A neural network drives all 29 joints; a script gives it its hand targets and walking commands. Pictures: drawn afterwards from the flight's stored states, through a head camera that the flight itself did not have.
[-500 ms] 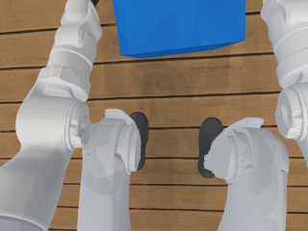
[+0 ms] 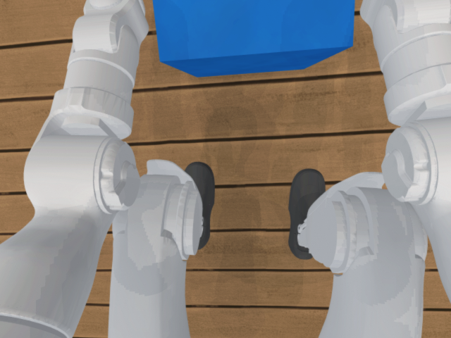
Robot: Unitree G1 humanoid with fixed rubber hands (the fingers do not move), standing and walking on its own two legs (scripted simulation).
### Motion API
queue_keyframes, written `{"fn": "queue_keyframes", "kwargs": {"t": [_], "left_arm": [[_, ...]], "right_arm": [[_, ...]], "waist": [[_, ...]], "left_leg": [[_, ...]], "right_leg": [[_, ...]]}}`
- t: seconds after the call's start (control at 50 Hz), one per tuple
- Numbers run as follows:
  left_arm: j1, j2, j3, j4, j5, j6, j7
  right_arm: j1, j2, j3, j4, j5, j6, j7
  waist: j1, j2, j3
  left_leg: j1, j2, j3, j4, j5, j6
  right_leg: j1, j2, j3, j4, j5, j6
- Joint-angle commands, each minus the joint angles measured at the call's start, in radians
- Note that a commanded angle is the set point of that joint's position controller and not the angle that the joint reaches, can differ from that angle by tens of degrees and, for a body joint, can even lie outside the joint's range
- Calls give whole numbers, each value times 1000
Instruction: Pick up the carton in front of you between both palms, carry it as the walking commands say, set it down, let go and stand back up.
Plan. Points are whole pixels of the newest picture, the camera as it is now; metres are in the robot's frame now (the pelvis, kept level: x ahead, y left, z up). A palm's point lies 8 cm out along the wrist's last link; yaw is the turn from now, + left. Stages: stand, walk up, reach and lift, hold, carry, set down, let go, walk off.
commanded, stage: reach and lift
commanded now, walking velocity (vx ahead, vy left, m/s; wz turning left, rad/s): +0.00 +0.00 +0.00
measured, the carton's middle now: out of the picture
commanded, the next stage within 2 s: none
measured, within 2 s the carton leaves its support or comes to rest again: neither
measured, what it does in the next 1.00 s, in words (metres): rises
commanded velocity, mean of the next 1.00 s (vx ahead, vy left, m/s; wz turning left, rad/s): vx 0.00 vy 0.00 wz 0.00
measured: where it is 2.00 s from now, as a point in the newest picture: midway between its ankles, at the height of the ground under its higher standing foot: (248, 224)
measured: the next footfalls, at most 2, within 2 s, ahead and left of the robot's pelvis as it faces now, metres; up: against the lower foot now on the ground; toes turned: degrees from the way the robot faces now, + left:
none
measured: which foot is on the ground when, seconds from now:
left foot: down 0.00-1.00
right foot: down 0.00-1.00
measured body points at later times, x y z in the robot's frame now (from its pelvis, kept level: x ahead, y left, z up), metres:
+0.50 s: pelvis +0.00 +0.01 +0.10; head +0.27 -0.01 +0.46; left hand +0.51 +0.15 +0.03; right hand +0.52 -0.15 +0.03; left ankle +0.12 +0.13 -0.32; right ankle +0.11 -0.12 -0.32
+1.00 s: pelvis +0.03 +0.01 +0.22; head +0.22 -0.01 +0.63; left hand +0.48 +0.15 +0.18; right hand +0.48 -0.15 +0.18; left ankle +0.12 +0.13 -0.32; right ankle +0.11 -0.12 -0.32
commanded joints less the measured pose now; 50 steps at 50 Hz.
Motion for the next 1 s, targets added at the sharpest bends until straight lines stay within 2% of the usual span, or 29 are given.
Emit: {"fn": "queue_keyframes", "kwargs": {"t": [0.0, 0.06, 0.1, 0.12, 0.14, 0.16, 0.22, 0.26, 0.32, 0.4, 0.5, 0.6, 0.7, 0.78, 0.86, 0.98], "left_arm": [[-570, -1074, -325, -301, -103, 10, -284], [-547, -1148, -359, -405, -110, 52, -284], [-523, -1191, -387, -464, -100, 79, -283], [-537, -1185, -394, -496, -89, 84, -282], [-504, -1213, -402, -495, -69, 104, -286], [-483, -1213, -407, -499, -55, 116, -289], [-418, -1225, -386, -454, 4, 137, -294], [-382, -1222, -314, -388, 74, 151, -298], [-337, -1195, -198, -307, 173, 165, -299], [-327, -1204, -141, -280, 229, 174, -303], [-322, -1256, -173, -309, 223, 195, -323], [-293, -1325, -275, -377, 174, 216, -344], [-200, -1364, -362, -426, 138, 226, -348], [-106, -1374, -388, -432, 134, 226, -344], [-16, -1380, -386, -417, 145, 222, -342], [101, -1393, -378, -394, 169, 209, -341]], "right_arm": [[-543, 1069, 259, -348, 102, -7, 274], [-573, 1149, 315, -521, 114, 28, 271], [-525, 1211, 327, -576, 86, 61, 258], [-473, 1249, 317, -571, 70, 76, 252], [-426, 1243, 306, -550, 39, 91, 251], [-374, 1271, 291, -526, 20, 105, 252], [-239, 1320, 227, -422, -42, 138, 259], [-204, 1319, 157, -337, -97, 149, 266], [-214, 1307, 67, -275, -157, 159, 281], [-229, 1293, 8, -256, -204, 167, 288], [-207, 1320, 3, -277, -222, 185, 289], [-154, 1378, 72, -355, -197, 203, 294], [-82, 1439, 172, -435, -147, 214, 302], [-14, 1470, 223, -467, -124, 216, 302], [64, 1488, 237, -473, -128, 213, 296], [185, 1496, 225, -465, -157, 200, 285]], "waist": [[18, -102, -1537], [21, -126, -1833], [15, -137, -1931], [0, -134, -1920], [0, -110, -1861], [-5, -111, -1819], [-7, -89, -1638], [7, -74, -1486], [40, -78, -1357], [33, -88, -1381], [2, -72, -1489], [-23, -36, -1618], [-15, -29, -1654], [-2, -47, -1606], [2, -65, -1528], [-11, -60, -1413]], "left_leg": [[675, -108, 108, -148, 440, 9], [734, -121, 112, -163, 544, 3], [698, -134, 122, -185, 551, -7], [711, -134, 128, -199, 503, -3], [654, -138, 129, -231, 481, -13], [629, -139, 123, -255, 455, -14], [572, -146, 117, -323, 350, -12], [538, -145, 113, -377, 236, -4], [539, -143, 107, -450, 130, 14], [585, -145, 100, -522, 92, 19], [685, -150, 100, -587, 109, 10], [795, -154, 102, -642, 182, -3], [898, -155, 90, -698, 253, -5], [955, -157, 76, -756, 271, -1], [1007, -158, 60, -821, 270, 4], [1109, -160, 36, -930, 269, 9]], "right_leg": [[769, 110, -89, -147, 419, -3], [942, 119, -92, -154, 559, 3], [1002, 128, -94, -178, 605, 10], [947, 135, -104, -210, 522, 13], [945, 135, -105, -231, 525, 13], [928, 138, -108, -246, 512, 15], [815, 146, -107, -323, 396, 14], [711, 148, -103, -385, 265, 10], [620, 155, -97, -457, 129, 6], [657, 160, -99, -530, 80, 10], [760, 165, -102, -605, 100, 10], [912, 166, -97, -660, 195, 9], [1013, 166, -87, -712, 270, 15], [1075, 169, -75, -769, 287, 24], [1131, 169, -59, -838, 286, 29], [1231, 164, -30, -954, 287, 26]]}}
